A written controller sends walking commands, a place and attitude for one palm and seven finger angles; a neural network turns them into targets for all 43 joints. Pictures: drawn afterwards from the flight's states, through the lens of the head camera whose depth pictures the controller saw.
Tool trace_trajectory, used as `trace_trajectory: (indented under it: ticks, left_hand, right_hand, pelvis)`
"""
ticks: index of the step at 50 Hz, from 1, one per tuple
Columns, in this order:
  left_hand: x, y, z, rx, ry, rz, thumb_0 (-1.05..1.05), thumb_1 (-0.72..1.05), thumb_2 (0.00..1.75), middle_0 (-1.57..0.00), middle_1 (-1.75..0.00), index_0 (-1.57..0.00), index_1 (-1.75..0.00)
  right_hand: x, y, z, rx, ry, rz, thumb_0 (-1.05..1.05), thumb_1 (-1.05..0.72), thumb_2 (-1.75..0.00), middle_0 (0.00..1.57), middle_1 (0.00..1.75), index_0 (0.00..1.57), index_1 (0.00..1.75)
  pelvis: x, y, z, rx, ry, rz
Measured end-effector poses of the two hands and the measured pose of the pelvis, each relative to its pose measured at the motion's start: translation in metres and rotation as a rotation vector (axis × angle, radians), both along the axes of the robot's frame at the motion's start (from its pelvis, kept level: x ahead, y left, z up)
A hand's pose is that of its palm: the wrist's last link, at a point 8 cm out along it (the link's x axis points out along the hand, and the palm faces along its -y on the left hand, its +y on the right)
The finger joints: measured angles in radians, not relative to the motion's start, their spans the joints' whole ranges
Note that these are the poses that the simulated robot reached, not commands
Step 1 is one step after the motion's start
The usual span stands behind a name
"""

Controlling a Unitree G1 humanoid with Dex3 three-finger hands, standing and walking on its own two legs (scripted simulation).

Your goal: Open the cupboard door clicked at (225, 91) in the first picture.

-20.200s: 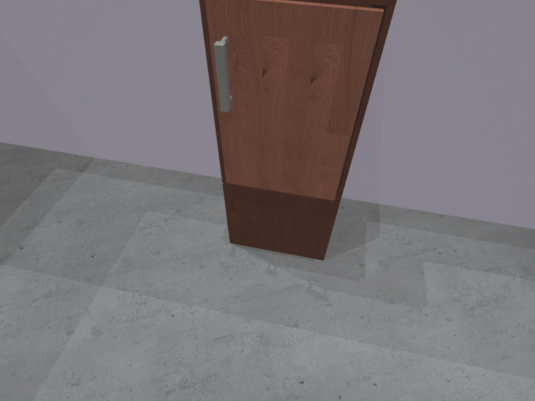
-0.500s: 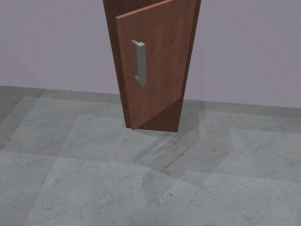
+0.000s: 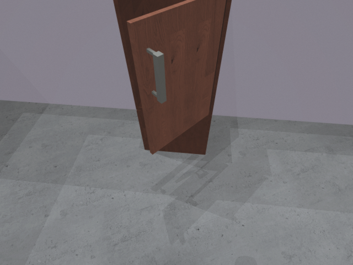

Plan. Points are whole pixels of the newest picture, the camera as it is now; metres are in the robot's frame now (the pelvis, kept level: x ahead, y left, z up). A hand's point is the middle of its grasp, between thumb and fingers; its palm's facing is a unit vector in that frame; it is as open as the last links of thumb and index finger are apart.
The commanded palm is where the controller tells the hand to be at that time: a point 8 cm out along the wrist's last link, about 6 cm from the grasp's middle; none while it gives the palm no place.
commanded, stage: look to check the result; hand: left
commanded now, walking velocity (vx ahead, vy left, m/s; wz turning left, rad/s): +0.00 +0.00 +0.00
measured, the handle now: (156, 76) +0.63 +0.10 +0.07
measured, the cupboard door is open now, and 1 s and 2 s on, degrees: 48 48 48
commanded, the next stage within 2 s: walk to a spot facing it in 0.42 s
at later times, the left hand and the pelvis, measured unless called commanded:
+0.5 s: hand out of the picture +0.08 +0.21 -0.16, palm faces +0.00 -0.95 -0.30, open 7.4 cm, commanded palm none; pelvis +0.02 -0.01 +0.00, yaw +0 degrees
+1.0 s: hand out of the picture +0.10 +0.18 -0.18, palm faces -0.14 -0.96 -0.25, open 7.4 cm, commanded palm none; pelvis +0.00 -0.02 -0.02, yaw -11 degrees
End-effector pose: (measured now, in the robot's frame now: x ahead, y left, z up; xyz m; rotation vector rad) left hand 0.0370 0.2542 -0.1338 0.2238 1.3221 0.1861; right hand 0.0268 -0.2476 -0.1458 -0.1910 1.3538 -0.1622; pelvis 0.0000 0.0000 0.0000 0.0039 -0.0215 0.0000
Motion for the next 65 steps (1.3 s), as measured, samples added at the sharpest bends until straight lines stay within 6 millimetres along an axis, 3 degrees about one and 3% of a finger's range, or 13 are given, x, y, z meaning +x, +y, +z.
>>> trace_trajectory:
  ticks: [9,19,30,36,43,49,53,57,65]
  left_hand:
    - [0.004,0.007,0.005,0.031,0.015,0.001,0.00,0.91,0.90,-0.20,-0.30,-0.20,-0.30]
    - [0.023,0.007,0.009,0.041,-0.019,-0.012,0.00,0.91,0.90,-0.20,-0.30,-0.20,-0.30]
    - [0.040,0.002,0.009,0.036,-0.049,-0.026,0.00,0.91,0.90,-0.20,-0.30,-0.20,-0.30]
    - [0.038,-0.007,0.001,0.019,-0.010,-0.040,0.00,0.91,0.90,-0.20,-0.30,-0.20,-0.30]
    - [0.038,-0.016,-0.013,-0.022,0.032,-0.089,0.00,0.91,0.90,-0.20,-0.30,-0.20,-0.30]
    - [0.057,-0.028,-0.011,-0.018,0.011,-0.144,0.01,0.91,0.90,-0.20,-0.30,-0.20,-0.30]
    - [0.072,-0.040,-0.011,0.009,-0.056,-0.189,0.00,0.91,0.90,-0.20,-0.30,-0.20,-0.30]
    - [0.072,-0.049,-0.005,0.029,-0.046,-0.216,0.00,0.91,0.90,-0.20,-0.30,-0.20,-0.30]
    - [0.079,-0.056,0.002,0.017,-0.001,-0.310,0.00,0.91,0.90,-0.20,-0.30,-0.20,-0.30]
  right_hand:
    - [0.016,-0.012,0.002,-0.014,-0.009,0.012,0.01,-0.91,-0.89,0.20,0.30,0.20,0.30]
    - [0.034,-0.022,0.005,-0.025,-0.038,0.022,0.01,-0.91,-0.89,0.20,0.30,0.20,0.30]
    - [0.040,-0.027,0.007,-0.036,-0.047,0.018,0.01,-0.91,-0.89,0.20,0.30,0.20,0.30]
    - [0.029,-0.019,0.002,-0.029,-0.048,-0.041,0.01,-0.91,-0.89,0.20,0.30,0.20,0.30]
    - [-0.005,-0.006,-0.005,-0.019,-0.030,-0.144,0.01,-0.91,-0.89,0.20,0.30,0.20,0.30]
    - [-0.044,-0.006,-0.016,0.001,0.006,-0.200,0.01,-0.90,-0.89,0.20,0.30,0.20,0.30]
    - [-0.061,-0.020,-0.032,0.022,0.031,-0.246,0.01,-0.90,-0.89,0.20,0.30,0.20,0.30]
    - [-0.057,-0.035,-0.026,0.012,0.013,-0.287,0.01,-0.91,-0.89,0.20,0.30,0.20,0.30]
    - [-0.019,-0.050,0.006,-0.033,-0.177,-0.352,0.01,-0.91,-0.89,0.20,0.30,0.20,0.30]
  pelvis:
    - [0.008,-0.005,0.001,0.000,0.001,-0.001]
    - [0.015,-0.009,0.002,0.001,0.002,-0.002]
    - [0.020,-0.012,0.002,0.001,0.003,-0.008]
    - [0.019,-0.011,-0.002,-0.002,0.009,-0.060]
    - [0.013,-0.007,-0.010,0.004,0.015,-0.126]
    - [0.005,-0.014,-0.015,0.025,0.013,-0.184]
    - [0.001,-0.028,-0.026,0.034,0.017,-0.219]
    - [-0.004,-0.032,-0.019,0.026,0.018,-0.253]
    - [-0.006,-0.031,-0.004,0.053,0.039,-0.372]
